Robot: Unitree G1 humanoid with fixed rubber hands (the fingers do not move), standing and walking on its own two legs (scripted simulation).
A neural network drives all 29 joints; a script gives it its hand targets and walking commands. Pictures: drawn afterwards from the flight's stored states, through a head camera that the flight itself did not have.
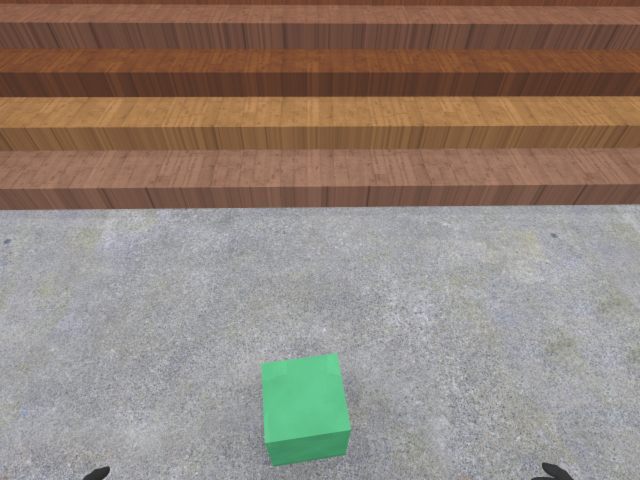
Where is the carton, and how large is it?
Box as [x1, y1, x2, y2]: [261, 353, 350, 466]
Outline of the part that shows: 336,353 261,363 265,444 273,466 342,455 345,453 350,432 350,426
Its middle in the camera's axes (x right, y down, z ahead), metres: -0.05 +0.48 +1.08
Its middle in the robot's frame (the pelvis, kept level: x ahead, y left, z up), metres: +0.42 +0.05 -0.66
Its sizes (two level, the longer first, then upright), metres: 0.210 0.200 0.250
